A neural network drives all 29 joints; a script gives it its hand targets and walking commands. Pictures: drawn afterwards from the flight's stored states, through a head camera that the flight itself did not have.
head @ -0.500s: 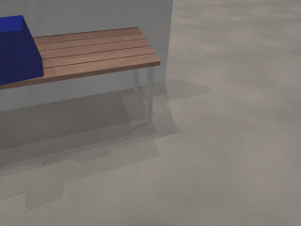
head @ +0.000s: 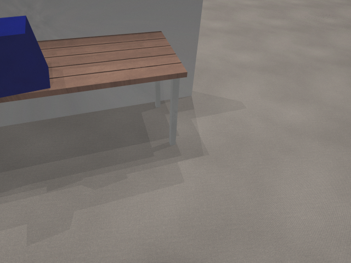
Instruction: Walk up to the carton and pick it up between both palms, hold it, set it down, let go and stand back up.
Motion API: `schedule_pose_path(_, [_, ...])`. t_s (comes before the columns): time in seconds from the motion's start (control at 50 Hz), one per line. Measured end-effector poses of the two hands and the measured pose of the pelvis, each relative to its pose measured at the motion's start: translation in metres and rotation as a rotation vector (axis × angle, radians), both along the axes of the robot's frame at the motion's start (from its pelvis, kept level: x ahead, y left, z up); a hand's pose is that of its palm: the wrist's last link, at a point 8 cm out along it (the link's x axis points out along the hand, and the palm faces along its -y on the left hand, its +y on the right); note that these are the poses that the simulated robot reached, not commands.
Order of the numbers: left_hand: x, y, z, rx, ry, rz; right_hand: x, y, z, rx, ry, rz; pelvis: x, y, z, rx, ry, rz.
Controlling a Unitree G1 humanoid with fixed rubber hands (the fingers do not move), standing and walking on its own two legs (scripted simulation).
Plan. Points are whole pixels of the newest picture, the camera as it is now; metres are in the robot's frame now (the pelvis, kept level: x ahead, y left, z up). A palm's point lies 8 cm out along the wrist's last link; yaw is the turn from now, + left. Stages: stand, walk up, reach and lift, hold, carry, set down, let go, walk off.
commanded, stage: stand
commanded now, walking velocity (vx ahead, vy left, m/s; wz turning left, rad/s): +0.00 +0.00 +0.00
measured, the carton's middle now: (11, 56) +0.90 +0.75 -0.01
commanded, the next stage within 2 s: walk up in 1.38 s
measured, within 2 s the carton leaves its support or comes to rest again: neither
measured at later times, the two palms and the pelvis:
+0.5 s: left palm out of the picture -0.02 +0.19 -0.15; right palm out of the picture +0.00 -0.20 -0.14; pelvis +0.01 +0.00 +0.00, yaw +0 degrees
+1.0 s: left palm out of the picture -0.01 +0.20 -0.15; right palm out of the picture -0.02 -0.20 -0.15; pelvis +0.01 +0.00 +0.00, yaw +0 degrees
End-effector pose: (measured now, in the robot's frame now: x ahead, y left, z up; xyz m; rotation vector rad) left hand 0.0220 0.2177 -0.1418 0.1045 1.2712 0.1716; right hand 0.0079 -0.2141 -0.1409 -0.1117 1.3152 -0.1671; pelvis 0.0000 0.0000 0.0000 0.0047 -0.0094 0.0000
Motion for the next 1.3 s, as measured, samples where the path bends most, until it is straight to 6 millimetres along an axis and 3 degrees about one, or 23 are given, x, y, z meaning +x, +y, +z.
schedule_pose_path(0.18, [-0.022, -0.005, 0.000, -0.006, 0.086, 0.023, 0.005, 0.008, -0.004, 0.016, 0.015, -0.006, 0.006, 0.004, 0.002, 0.000, -0.010, 0.002])
schedule_pose_path(0.38, [-0.042, -0.018, -0.003, -0.029, 0.172, 0.028, -0.006, 0.013, -0.005, 0.026, 0.075, -0.024, 0.010, 0.002, 0.003, -0.001, -0.014, 0.001])
schedule_pose_path(0.84, [-0.027, -0.020, -0.004, -0.026, 0.166, 0.017, -0.021, 0.019, -0.007, 0.045, 0.139, -0.031, 0.014, -0.001, 0.004, -0.002, -0.018, 0.000])
schedule_pose_path(1.3, [-0.034, -0.022, -0.004, -0.036, 0.187, 0.021, -0.019, 0.021, -0.006, 0.046, 0.143, -0.025, 0.015, 0.000, 0.004, -0.002, -0.018, 0.000])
